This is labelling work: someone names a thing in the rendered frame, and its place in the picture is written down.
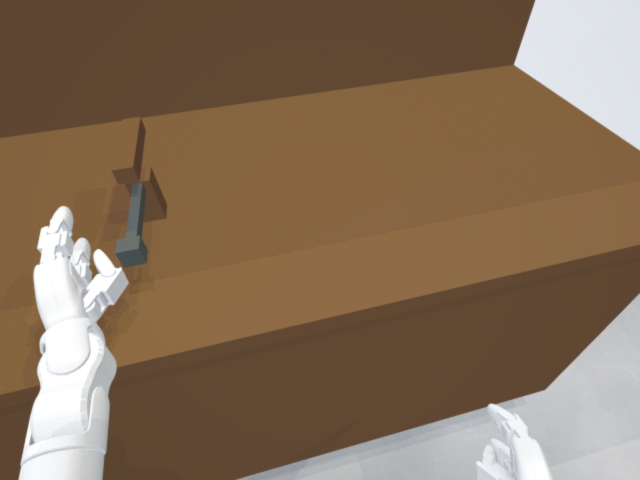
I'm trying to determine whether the robot left hand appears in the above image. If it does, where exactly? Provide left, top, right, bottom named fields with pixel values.
left=33, top=206, right=129, bottom=331

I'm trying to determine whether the tap lever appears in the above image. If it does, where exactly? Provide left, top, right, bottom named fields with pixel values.
left=115, top=182, right=148, bottom=268

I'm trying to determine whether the counter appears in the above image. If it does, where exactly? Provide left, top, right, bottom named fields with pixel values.
left=0, top=0, right=640, bottom=480

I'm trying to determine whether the robot right hand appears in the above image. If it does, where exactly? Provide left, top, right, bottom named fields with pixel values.
left=476, top=404, right=553, bottom=480

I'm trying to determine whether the left robot forearm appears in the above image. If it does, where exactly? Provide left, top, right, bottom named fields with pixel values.
left=19, top=318, right=117, bottom=480

